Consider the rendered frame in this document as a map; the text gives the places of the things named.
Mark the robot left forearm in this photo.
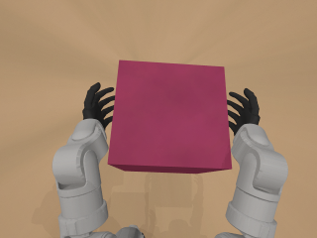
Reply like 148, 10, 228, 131
52, 118, 109, 238

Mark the left robot shin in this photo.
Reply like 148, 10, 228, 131
129, 224, 140, 230

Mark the carton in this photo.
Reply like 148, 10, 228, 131
107, 59, 232, 175

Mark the robot left hand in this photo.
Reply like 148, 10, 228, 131
82, 82, 115, 130

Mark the robot right hand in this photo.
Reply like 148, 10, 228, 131
227, 88, 261, 136

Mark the robot left thigh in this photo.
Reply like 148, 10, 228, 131
115, 227, 145, 238

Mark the robot right forearm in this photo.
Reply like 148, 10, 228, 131
225, 123, 288, 238

